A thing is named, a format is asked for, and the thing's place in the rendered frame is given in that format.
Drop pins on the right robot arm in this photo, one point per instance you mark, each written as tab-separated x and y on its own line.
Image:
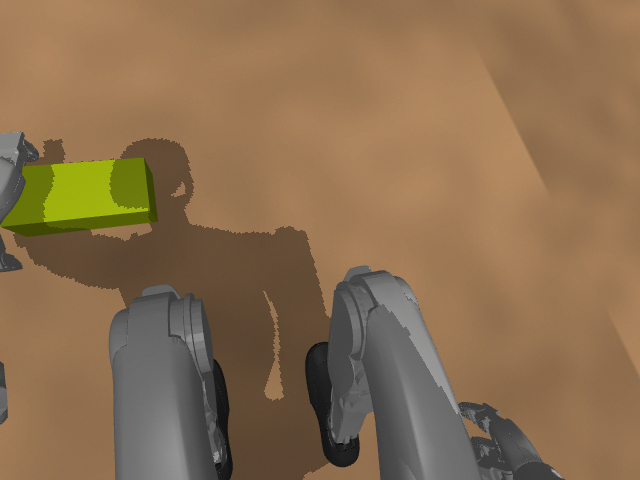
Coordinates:
536	471

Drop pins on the left robot hand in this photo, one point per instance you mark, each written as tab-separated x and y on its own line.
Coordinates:
15	151

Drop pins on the left robot foot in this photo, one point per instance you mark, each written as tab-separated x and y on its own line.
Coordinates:
225	467

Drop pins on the right robot hand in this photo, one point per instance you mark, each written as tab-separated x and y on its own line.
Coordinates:
509	448

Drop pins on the right robot foot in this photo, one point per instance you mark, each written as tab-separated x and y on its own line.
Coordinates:
319	389

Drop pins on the carton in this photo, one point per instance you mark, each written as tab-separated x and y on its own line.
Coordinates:
69	197

